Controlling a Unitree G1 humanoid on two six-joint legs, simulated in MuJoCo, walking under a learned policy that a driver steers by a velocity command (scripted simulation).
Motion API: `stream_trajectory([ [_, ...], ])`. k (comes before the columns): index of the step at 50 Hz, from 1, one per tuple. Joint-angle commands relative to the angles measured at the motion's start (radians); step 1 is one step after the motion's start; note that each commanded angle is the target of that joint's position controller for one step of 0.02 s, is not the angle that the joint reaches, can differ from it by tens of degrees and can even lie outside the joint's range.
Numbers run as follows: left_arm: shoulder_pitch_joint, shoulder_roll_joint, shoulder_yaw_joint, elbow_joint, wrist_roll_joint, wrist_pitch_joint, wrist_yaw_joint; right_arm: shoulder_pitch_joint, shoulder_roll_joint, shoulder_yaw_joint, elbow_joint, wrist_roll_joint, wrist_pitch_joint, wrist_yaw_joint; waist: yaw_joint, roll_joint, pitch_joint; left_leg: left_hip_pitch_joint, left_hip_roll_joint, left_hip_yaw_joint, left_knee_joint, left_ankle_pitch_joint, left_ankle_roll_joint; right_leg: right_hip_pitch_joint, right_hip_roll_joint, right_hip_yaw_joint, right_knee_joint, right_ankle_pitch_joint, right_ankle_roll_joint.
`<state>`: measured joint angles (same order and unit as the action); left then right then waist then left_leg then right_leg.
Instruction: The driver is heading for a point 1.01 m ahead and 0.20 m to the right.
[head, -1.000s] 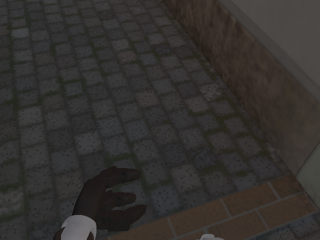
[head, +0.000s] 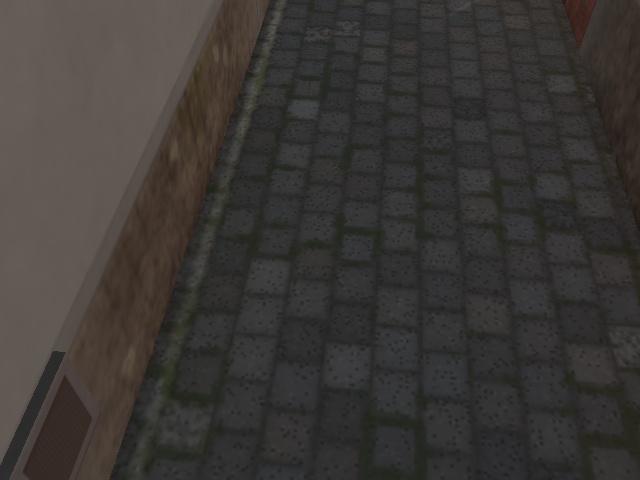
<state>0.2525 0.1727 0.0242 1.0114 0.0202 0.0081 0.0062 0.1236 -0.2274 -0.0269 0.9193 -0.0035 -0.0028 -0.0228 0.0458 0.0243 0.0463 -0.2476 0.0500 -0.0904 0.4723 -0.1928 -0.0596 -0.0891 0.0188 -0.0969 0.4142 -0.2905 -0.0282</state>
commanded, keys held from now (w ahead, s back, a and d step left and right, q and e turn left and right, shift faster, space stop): no key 0.18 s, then w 0.80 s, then no key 0.02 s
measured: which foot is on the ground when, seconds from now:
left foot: down 0.00-0.24, up 0.26-0.48, down 0.50-0.96, up 0.98-1.00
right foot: down 0.00-0.50, up 0.52-0.90, down 0.92-1.00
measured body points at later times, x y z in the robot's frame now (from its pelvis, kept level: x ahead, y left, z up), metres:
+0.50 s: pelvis +0.07 +0.04 -0.01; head +0.07 +0.05 +0.44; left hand +0.08 +0.29 -0.16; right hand +0.18 -0.21 -0.13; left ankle +0.06 +0.16 -0.74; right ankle -0.04 -0.10 -0.74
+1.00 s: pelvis +0.30 +0.02 -0.02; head +0.34 +0.01 +0.43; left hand +0.52 +0.23 -0.11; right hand +0.27 -0.21 -0.17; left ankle +0.10 +0.16 -0.66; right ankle +0.37 -0.06 -0.74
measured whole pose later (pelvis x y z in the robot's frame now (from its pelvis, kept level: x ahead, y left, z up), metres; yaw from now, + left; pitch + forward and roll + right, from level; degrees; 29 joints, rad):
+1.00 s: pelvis +0.30 +0.02 -0.02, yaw +0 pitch +5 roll +1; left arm -0.03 0.16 0.05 0.83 -0.01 -0.10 0.00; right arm 0.40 -0.18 -0.03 1.06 0.01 -0.14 0.01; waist -0.02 0.00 -0.03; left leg -0.22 0.00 -0.04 1.02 -0.47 0.01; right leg -0.50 0.00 -0.10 0.62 -0.21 -0.08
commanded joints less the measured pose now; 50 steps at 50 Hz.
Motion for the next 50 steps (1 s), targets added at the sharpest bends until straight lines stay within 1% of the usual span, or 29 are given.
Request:
stream_trajectory([
  [1, 0.042, 0.085, 0.006, -0.017, 0.000, -0.011, -0.006, 0.014, -0.090, -0.013, -0.016, 0.007, -0.003, -0.015, -0.015, -0.021, -0.030, 0.086, 0.008, 0.006, -0.028, 0.217, 0.057, -0.064, -0.083, 0.076, -0.099, 0.274, -0.032],
  [9, 0.079, 0.091, -0.005, 0.019, 0.002, -0.002, -0.008, 0.041, -0.099, -0.008, 0.043, 0.007, -0.002, -0.023, -0.013, -0.026, -0.010, 0.065, 0.007, 0.014, -0.053, 0.186, 0.050, -0.050, -0.074, 0.070, -0.122, 0.205, -0.034],
  [10, 0.101, 0.096, -0.003, 0.029, -0.001, 0.001, -0.007, 0.056, -0.096, -0.007, 0.054, 0.009, 0.000, -0.025, -0.008, -0.033, -0.024, 0.060, -0.011, 0.034, -0.038, 0.091, 0.052, -0.040, -0.071, 0.075, -0.138, 0.082, -0.045],
  [11, 0.025, 0.061, 0.000, -0.016, -0.042, -0.059, -0.071, 0.058, -0.125, -0.049, 0.048, -0.024, -0.006, 0.031, -0.063, -0.025, 0.089, -0.029, -0.049, 0.125, -0.033, -0.180, 0.014, -0.154, -0.137, 0.144, -0.212, -0.357, -0.064],
  [12, 0.085, 0.199, 0.049, -0.009, -0.018, -0.085, -0.082, 0.040, -0.166, -0.071, 0.036, -0.047, -0.007, 0.042, -0.002, -0.127, 0.129, -0.137, -0.091, 0.158, 0.068, -0.301, 0.007, -0.148, -0.221, 0.233, -0.278, -0.527, -0.140],
  [13, 0.169, 0.254, 0.079, 0.004, 0.015, -0.106, -0.061, -0.010, -0.150, -0.082, 0.011, -0.073, -0.009, 0.034, 0.053, -0.198, 0.146, -0.295, -0.061, 0.125, 0.238, -0.308, 0.014, -0.078, -0.351, 0.369, -0.323, -0.553, -0.213],
  [14, 0.269, 0.179, 0.064, 0.026, 0.043, -0.128, -0.030, -0.069, -0.113, -0.078, -0.010, -0.079, -0.018, 0.018, 0.108, -0.231, 0.139, -0.467, -0.011, 0.027, 0.479, -0.327, 0.034, 0.024, -0.469, 0.500, -0.363, -0.485, -0.275],
  [15, 0.238, 0.100, 0.039, 0.002, 0.061, -0.153, -0.004, -0.078, -0.079, -0.075, -0.019, -0.075, -0.038, 0.009, 0.090, -0.196, 0.102, -0.543, -0.014, -0.049, 0.681, -0.305, 0.063, 0.075, -0.468, 0.515, -0.355, -0.421, -0.277],
  [17, 0.023, 0.095, 0.027, -0.088, 0.044, -0.177, 0.032, -0.027, -0.036, -0.068, -0.032, -0.063, -0.082, 0.036, 0.005, -0.124, 0.006, -0.515, -0.041, -0.028, 0.817, -0.228, 0.110, 0.046, -0.343, 0.325, -0.323, -0.281, -0.211],
  [19, -0.087, 0.084, 0.009, -0.134, 0.020, -0.175, 0.057, 0.058, -0.026, -0.067, -0.023, -0.067, -0.074, 0.064, -0.086, -0.083, -0.022, -0.252, -0.016, 0.108, 0.561, -0.205, 0.080, -0.116, -0.233, 0.156, -0.325, -0.141, -0.129],
  [21, -0.021, 0.169, 0.027, -0.112, -0.004, -0.146, 0.053, 0.010, 0.001, -0.051, -0.042, -0.048, -0.080, 0.069, -0.057, -0.131, 0.011, -0.115, -0.025, 0.121, 0.325, -0.277, 0.035, -0.158, -0.240, 0.125, -0.275, -0.096, -0.148],
  [24, 0.069, 0.231, 0.046, -0.048, 0.008, -0.100, 0.004, 0.187, -0.014, -0.051, 0.033, -0.016, -0.129, 0.071, -0.101, -0.019, 0.021, 0.109, -0.065, 0.146, -0.129, 0.112, 0.080, -0.141, -0.225, 0.151, -0.014, -0.062, -0.207],
  [25, 0.162, 0.168, 0.046, 0.005, 0.039, -0.098, -0.017, 0.194, -0.053, -0.061, 0.021, -0.028, -0.142, 0.056, -0.082, 0.012, -0.036, 0.202, -0.045, 0.110, -0.089, 0.129, 0.125, -0.164, -0.178, 0.118, 0.147, 0.037, -0.188],
  [26, 0.198, 0.055, 0.025, 0.001, 0.053, -0.105, -0.040, 0.347, -0.114, -0.063, 0.042, -0.055, -0.146, 0.041, -0.095, 0.142, -0.173, 0.385, 0.151, -0.170, -0.018, 0.272, 0.338, -0.321, -0.082, 0.038, 0.491, -0.073, -0.108],
  [27, 0.088, -0.018, 0.011, -0.104, 0.042, -0.151, -0.052, 0.542, -0.171, -0.056, 0.064, -0.060, -0.161, 0.043, -0.171, 0.301, -0.176, 0.552, 0.342, -0.683, -0.194, 0.178, 0.562, -0.735, 0.069, 0.121, 0.772, -0.292, -0.046],
  [28, -0.146, 0.033, 0.028, -0.143, 0.007, -0.166, -0.053, 0.551, -0.155, -0.056, 0.120, -0.063, -0.165, 0.044, -0.216, 0.208, 0.001, 0.444, 0.338, -0.629, -0.267, -0.177, 0.478, -0.936, -0.013, 0.240, 1.014, -0.202, -0.096],
  [29, -0.176, 0.053, 0.026, -0.135, 0.021, -0.167, -0.035, 0.419, -0.090, -0.039, 0.096, -0.046, -0.158, 0.046, -0.167, 0.119, 0.036, 0.316, 0.283, -0.460, -0.256, -0.280, 0.391, -0.950, -0.051, 0.195, 1.128, -0.094, -0.133],
  [30, -0.156, 0.075, 0.036, -0.124, 0.038, -0.160, -0.026, 0.287, -0.012, -0.010, 0.048, -0.042, -0.150, 0.047, -0.099, 0.025, 0.008, 0.194, 0.247, -0.331, -0.254, -0.156, 0.359, -0.882, -0.086, 0.163, 1.127, -0.001, -0.150],
  [31, -0.161, 0.051, 0.034, -0.134, 0.052, -0.146, -0.021, 0.225, 0.053, 0.018, 0.028, -0.030, -0.145, 0.046, -0.059, -0.002, -0.001, 0.116, 0.219, -0.237, -0.271, -0.022, 0.337, -0.821, -0.119, 0.173, 1.082, 0.063, -0.154],
  [33, -0.169, 0.044, 0.039, -0.154, 0.047, -0.115, -0.029, 0.189, 0.095, 0.044, 0.011, -0.024, -0.142, 0.026, -0.019, 0.013, -0.031, 0.079, 0.192, -0.130, -0.310, 0.150, 0.319, -0.773, -0.158, 0.146, 0.981, 0.101, -0.115],
  [36, -0.245, 0.014, 0.030, -0.171, 0.027, -0.105, -0.044, 0.223, 0.056, 0.040, 0.021, -0.042, -0.144, 0.029, -0.042, 0.012, -0.055, -0.007, 0.102, 0.047, -0.334, 0.311, 0.291, -0.620, -0.157, 0.039, 0.602, 0.172, -0.040],
  [39, -0.371, -0.029, 0.007, -0.208, 0.016, -0.089, -0.044, 0.355, -0.029, 0.013, 0.083, -0.014, -0.136, 0.053, -0.101, 0.027, -0.047, 0.083, 0.147, 0.032, -0.315, 0.474, 0.303, -0.555, -0.112, -0.002, 0.339, 0.181, 0.029],
  [41, -0.396, 0.010, 0.016, -0.219, 0.011, -0.082, -0.040, 0.379, -0.040, 0.005, 0.109, -0.008, -0.132, 0.064, -0.100, 0.036, -0.035, 0.225, 0.197, -0.003, -0.285, 0.501, 0.307, -0.594, -0.098, 0.031, 0.222, 0.233, -0.003],
  [43, -0.412, 0.039, 0.028, -0.226, 0.010, -0.085, -0.034, 0.376, -0.033, -0.001, 0.117, -0.028, -0.120, 0.070, -0.092, 0.041, -0.056, 0.309, 0.214, 0.008, -0.254, 0.533, 0.303, -0.551, -0.075, 0.036, 0.175, 0.204, -0.047],
  [46, -0.291, 0.141, 0.077, -0.212, -0.005, -0.104, -0.014, 0.336, -0.034, -0.009, 0.099, -0.038, -0.126, 0.066, -0.024, 0.022, -0.168, 0.160, 0.087, 0.109, -0.048, 0.722, 0.196, -0.106, -0.020, 0.013, 0.189, 0.331, -0.150],
  [47, 0.060, 0.230, 0.103, -0.141, -0.062, -0.121, -0.002, 0.325, -0.144, -0.039, 0.071, 0.019, -0.134, 0.024, 0.136, -0.007, -0.278, -0.210, 0.035, 0.088, 0.301, 0.670, 0.129, 0.409, -0.151, 0.207, 0.269, 0.528, -0.203],
  [48, 0.292, 0.294, 0.122, -0.096, -0.054, -0.103, 0.014, 0.330, -0.087, -0.019, 0.083, 0.035, -0.158, 0.013, 0.205, -0.223, -0.492, -0.432, -0.088, 0.128, 0.742, 0.058, 0.059, 0.659, -0.370, 0.550, 0.099, 0.425, -0.331],
  [49, 0.264, 0.229, 0.099, -0.092, -0.048, -0.093, 0.015, 0.342, -0.049, -0.029, 0.114, 0.030, -0.178, 0.024, 0.161, -0.251, -0.508, -0.530, -0.089, -0.050, 0.987, -0.367, 0.077, 0.611, -0.400, 0.748, -0.018, 0.339, -0.346],
  [50, 0.130, 0.194, 0.087, -0.121, -0.041, -0.093, 0.020, 0.226, -0.074, -0.045, 0.072, 0.048, -0.180, 0.020, 0.119, -0.198, -0.327, -0.613, -0.038, -0.047, 1.099, -0.316, 0.081, 0.417, -0.387, 0.612, -0.051, 0.393, -0.304],
])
